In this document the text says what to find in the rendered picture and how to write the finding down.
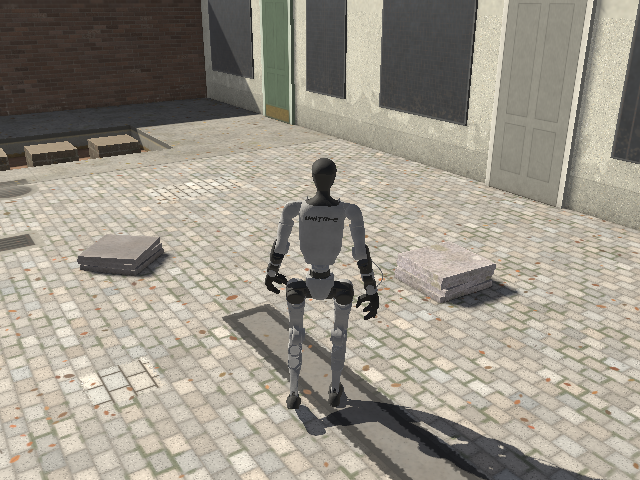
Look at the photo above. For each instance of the robot left shin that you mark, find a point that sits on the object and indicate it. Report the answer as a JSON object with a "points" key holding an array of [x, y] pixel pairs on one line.
{"points": [[294, 363]]}

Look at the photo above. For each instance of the left robot hand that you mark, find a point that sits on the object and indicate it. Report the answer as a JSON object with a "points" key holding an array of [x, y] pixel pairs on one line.
{"points": [[278, 279]]}

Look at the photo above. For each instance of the robot right forearm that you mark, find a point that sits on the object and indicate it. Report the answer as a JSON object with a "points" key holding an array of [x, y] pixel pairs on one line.
{"points": [[367, 274]]}

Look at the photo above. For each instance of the robot right upper arm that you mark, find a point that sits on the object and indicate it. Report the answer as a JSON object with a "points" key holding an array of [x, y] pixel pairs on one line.
{"points": [[353, 213]]}

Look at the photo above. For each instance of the right robot hand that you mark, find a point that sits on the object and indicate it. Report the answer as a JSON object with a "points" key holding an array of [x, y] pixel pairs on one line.
{"points": [[373, 305]]}

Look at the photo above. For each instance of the robot shin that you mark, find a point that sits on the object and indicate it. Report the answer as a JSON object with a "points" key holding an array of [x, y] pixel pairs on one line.
{"points": [[337, 362], [294, 363]]}

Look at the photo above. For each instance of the robot left forearm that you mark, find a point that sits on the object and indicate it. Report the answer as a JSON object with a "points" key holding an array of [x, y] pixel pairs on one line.
{"points": [[274, 262]]}

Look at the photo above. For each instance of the robot left upper arm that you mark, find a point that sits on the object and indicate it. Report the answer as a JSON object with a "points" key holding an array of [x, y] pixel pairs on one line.
{"points": [[290, 210]]}

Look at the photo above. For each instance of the robot right shin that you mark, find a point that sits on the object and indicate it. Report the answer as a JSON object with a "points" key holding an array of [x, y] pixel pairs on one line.
{"points": [[337, 362]]}

